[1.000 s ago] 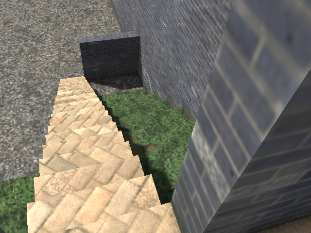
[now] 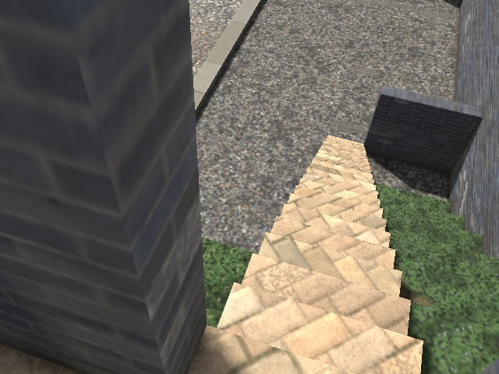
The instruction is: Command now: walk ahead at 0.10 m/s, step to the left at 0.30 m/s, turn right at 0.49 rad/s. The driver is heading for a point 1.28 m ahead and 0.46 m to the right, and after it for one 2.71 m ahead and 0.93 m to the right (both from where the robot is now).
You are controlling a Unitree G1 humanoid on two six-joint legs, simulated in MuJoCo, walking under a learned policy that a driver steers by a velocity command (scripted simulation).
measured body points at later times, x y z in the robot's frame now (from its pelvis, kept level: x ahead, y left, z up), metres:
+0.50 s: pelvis +0.02 +0.05 -0.01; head +0.06 +0.03 +0.43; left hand +0.29 +0.25 -0.09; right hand +0.08 -0.29 -0.10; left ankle +0.02 +0.17 -0.65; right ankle +0.00 -0.04 -0.73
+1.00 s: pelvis -0.03 -0.03 -0.01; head +0.00 -0.05 +0.43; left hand +0.22 +0.11 -0.12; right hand -0.17 -0.32 -0.12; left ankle +0.13 +0.15 -0.73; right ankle -0.12 -0.15 -0.74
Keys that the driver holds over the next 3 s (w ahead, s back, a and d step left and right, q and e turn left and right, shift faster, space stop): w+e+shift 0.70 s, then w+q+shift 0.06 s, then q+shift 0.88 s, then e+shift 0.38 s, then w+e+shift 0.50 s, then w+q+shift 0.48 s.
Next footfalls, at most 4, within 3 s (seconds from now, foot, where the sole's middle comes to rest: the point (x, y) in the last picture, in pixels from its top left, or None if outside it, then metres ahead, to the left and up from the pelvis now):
0.38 right None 0.04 -0.06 -0.77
0.64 left None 0.16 0.13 -0.77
0.98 right None -0.08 -0.17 -0.77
1.54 left None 0.00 0.09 -0.77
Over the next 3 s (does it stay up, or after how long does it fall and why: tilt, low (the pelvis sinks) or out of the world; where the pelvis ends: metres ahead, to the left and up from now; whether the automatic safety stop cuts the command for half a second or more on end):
stays up -0.09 -0.17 -0.01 its command is cut before an obstacle from the start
